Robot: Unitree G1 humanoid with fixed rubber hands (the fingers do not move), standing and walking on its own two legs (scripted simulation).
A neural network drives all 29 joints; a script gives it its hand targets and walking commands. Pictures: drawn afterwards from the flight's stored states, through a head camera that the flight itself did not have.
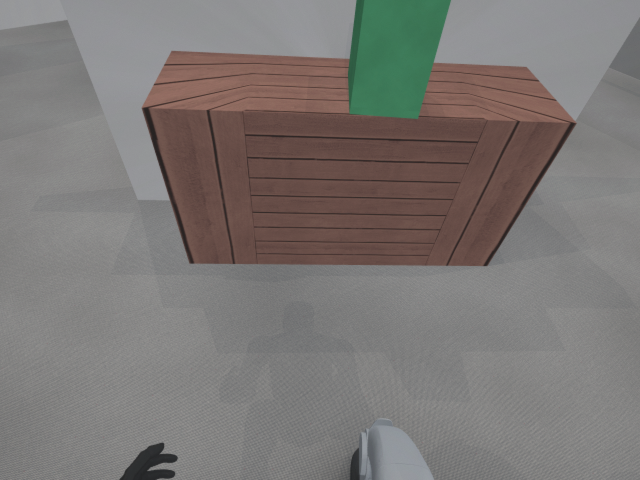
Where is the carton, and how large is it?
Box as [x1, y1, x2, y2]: [348, 0, 450, 118]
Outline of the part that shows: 356,0 348,69 349,113 417,118 450,0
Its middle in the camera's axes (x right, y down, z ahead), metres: +0.20 -0.54 +1.05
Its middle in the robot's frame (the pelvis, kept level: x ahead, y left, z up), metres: +1.14 -0.22 +0.06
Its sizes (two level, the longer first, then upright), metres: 0.252 0.193 0.296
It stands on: a pedestal, 0.68 m high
